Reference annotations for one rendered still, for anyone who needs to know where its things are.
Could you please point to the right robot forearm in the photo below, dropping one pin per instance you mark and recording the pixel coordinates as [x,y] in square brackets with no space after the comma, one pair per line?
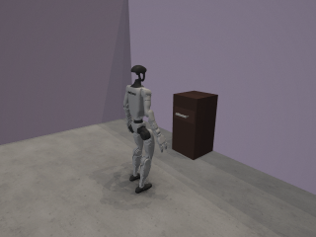
[153,123]

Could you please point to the cabinet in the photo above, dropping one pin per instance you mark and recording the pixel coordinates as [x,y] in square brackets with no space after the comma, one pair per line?
[194,140]

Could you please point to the robot right foot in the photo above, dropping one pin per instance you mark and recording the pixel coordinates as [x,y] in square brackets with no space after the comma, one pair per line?
[138,189]

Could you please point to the robot right hand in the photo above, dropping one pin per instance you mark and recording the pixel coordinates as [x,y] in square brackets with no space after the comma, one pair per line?
[161,140]

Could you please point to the handle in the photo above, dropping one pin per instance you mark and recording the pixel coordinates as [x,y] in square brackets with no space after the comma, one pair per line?
[177,114]

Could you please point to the drawer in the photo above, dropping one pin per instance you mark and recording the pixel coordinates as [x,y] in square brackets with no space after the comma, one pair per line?
[191,115]

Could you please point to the robot left hand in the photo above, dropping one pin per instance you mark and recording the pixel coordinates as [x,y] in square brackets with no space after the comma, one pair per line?
[128,123]

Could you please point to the left robot forearm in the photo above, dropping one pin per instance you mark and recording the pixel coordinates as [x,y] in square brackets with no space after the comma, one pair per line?
[127,113]

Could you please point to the left robot upper arm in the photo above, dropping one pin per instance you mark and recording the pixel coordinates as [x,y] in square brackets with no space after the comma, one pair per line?
[125,101]

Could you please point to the right robot upper arm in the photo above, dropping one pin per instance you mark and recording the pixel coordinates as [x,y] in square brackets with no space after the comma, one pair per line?
[146,94]

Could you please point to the robot head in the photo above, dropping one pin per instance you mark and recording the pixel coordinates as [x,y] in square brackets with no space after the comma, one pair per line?
[137,69]

